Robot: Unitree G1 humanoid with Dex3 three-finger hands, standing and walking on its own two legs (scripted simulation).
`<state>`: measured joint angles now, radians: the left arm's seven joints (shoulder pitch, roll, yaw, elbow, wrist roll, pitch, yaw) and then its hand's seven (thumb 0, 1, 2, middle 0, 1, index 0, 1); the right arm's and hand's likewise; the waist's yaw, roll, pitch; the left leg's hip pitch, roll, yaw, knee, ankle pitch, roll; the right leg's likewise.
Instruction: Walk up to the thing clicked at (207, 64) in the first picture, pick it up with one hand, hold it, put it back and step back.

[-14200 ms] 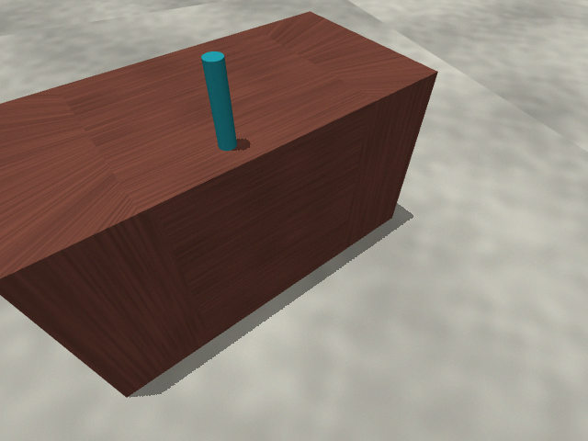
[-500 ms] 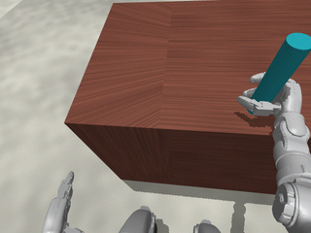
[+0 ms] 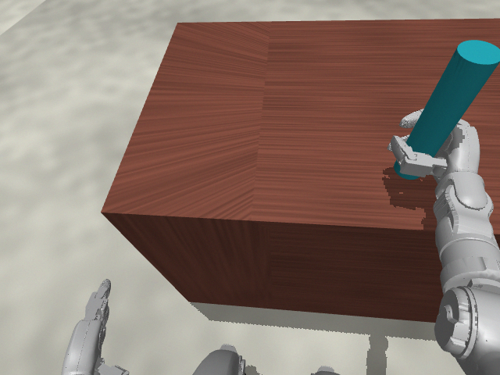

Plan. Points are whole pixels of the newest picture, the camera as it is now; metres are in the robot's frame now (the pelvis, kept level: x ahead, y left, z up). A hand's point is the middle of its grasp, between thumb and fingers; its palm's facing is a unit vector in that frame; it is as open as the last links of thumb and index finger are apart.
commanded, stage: settle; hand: right
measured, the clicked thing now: (436, 122) +0.47 -0.20 +0.13
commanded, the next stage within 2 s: lift in 0.56 s
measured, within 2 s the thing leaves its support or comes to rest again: neither
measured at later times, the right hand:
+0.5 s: hand (417, 138) +0.47 -0.18 +0.10, palm faces +0.05 +1.00 +0.01, open 5.9 cm
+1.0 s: hand (431, 127) +0.45 -0.18 +0.14, palm faces +0.06 +1.00 +0.02, open 5.9 cm
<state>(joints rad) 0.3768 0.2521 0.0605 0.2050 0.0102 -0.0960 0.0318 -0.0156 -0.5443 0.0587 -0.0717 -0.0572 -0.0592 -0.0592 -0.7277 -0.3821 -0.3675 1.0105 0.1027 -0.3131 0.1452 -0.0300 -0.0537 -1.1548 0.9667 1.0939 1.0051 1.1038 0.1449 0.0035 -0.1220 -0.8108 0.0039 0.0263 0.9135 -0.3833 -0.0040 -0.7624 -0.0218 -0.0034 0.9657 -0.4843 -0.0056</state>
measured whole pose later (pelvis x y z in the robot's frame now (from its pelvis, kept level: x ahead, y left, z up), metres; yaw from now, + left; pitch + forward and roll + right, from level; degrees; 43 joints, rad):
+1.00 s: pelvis +0.01 +0.00 +0.03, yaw +0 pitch +10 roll +1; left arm 0.37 0.24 0.05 0.33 -0.02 -0.10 0.05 -0.02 -0.52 0.04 -0.06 -0.06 -0.06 -0.05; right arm -0.63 -0.32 -0.30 0.82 0.15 -0.17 0.14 -0.03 -0.07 -1.14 0.95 1.10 0.99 1.11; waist 0.08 -0.02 -0.10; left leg -0.57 0.01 0.01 0.73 -0.32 -0.01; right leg -0.51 -0.01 -0.02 0.76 -0.41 -0.01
